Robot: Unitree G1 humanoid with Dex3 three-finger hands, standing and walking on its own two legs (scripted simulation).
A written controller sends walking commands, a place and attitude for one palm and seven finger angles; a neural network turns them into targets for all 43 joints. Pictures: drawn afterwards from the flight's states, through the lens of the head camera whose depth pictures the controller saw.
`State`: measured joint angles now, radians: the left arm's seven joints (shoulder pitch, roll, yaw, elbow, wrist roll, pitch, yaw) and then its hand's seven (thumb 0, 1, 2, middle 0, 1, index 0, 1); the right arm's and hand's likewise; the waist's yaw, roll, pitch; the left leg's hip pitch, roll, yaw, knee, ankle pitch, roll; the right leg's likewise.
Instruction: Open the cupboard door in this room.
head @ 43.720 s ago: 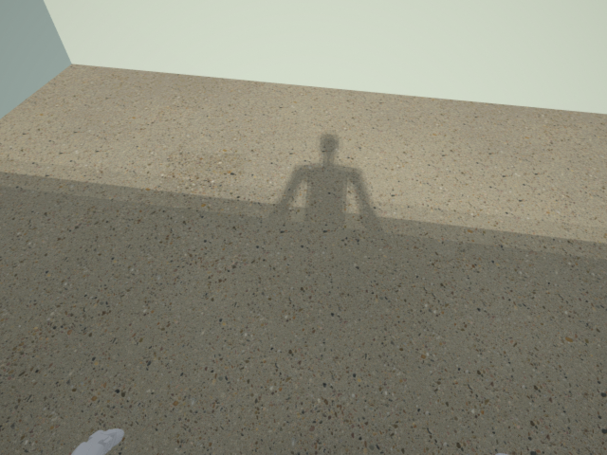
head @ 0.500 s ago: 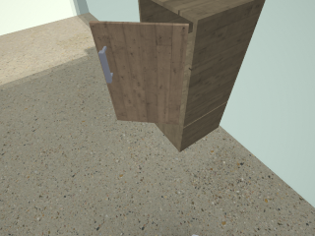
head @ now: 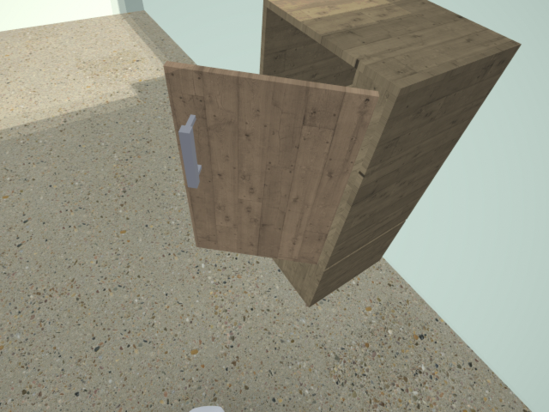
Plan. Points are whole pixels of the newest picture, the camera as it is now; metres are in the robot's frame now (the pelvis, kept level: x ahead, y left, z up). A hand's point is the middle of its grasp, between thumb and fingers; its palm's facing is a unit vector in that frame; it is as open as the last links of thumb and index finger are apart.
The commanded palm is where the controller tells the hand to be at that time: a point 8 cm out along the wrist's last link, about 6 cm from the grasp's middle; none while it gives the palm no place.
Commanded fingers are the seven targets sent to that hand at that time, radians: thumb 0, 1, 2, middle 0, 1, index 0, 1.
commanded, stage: come to a stop and stand still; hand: left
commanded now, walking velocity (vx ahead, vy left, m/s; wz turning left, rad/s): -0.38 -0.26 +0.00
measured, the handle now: (192, 152) +0.58 +0.23 -0.01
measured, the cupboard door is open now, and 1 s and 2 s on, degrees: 49 49 49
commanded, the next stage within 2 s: look again from close up in 0.76 s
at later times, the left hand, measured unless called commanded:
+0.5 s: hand out of the picture +0.05 +0.16 -0.16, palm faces -0.01 -0.97 -0.22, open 7.4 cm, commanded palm none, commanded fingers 0.00 0.90 0.90 -0.20 -0.30 -0.20 -0.30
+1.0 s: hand out of the picture +0.01 +0.14 -0.16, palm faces -0.01 -0.97 -0.26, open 7.4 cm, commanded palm none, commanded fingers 0.00 0.90 0.90 -0.20 -0.30 -0.20 -0.30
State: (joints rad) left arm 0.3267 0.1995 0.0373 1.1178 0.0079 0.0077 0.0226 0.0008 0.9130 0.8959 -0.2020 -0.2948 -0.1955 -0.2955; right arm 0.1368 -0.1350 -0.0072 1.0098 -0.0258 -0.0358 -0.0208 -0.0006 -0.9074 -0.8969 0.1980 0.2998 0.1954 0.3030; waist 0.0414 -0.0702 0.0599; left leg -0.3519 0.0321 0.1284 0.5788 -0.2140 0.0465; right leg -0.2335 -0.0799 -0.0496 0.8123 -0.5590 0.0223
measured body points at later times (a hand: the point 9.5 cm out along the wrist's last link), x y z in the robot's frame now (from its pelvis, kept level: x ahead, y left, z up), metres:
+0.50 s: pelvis -0.01 -0.04 +0.01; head +0.01 -0.03 +0.46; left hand +0.05 +0.21 -0.14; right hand +0.01 -0.30 -0.14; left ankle +0.01 +0.08 -0.71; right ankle -0.03 -0.17 -0.73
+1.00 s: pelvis -0.01 -0.05 +0.01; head +0.00 -0.07 +0.46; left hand +0.01 +0.19 -0.14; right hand +0.02 -0.28 -0.16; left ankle +0.00 +0.07 -0.73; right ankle -0.03 -0.17 -0.73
